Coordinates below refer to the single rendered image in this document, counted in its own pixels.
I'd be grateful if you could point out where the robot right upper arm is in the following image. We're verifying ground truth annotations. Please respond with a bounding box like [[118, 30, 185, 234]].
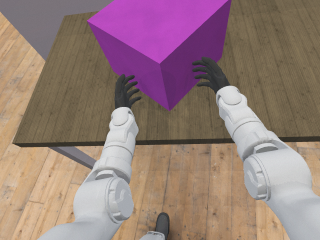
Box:
[[243, 148, 320, 240]]

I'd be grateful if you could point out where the robot right hand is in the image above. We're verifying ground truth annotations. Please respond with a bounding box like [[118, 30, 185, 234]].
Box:
[[192, 56, 230, 95]]

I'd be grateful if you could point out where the carton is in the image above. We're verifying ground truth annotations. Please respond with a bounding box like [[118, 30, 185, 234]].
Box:
[[87, 0, 232, 111]]

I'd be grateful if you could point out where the left robot foot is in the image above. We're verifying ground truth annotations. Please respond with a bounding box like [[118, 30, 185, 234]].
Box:
[[155, 212, 170, 240]]

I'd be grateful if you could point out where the table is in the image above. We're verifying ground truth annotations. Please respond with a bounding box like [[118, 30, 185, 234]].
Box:
[[12, 0, 320, 170]]

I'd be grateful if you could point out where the robot left forearm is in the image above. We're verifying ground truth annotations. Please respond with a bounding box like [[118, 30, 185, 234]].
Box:
[[73, 107, 139, 212]]

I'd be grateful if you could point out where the robot right forearm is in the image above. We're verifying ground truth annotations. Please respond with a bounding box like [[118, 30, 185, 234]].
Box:
[[216, 85, 313, 188]]

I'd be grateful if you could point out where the robot left upper arm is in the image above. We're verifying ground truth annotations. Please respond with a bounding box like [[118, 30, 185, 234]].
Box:
[[37, 176, 134, 240]]

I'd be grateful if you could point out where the robot left hand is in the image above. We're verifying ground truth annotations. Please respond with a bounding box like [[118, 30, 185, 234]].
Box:
[[114, 74, 142, 110]]

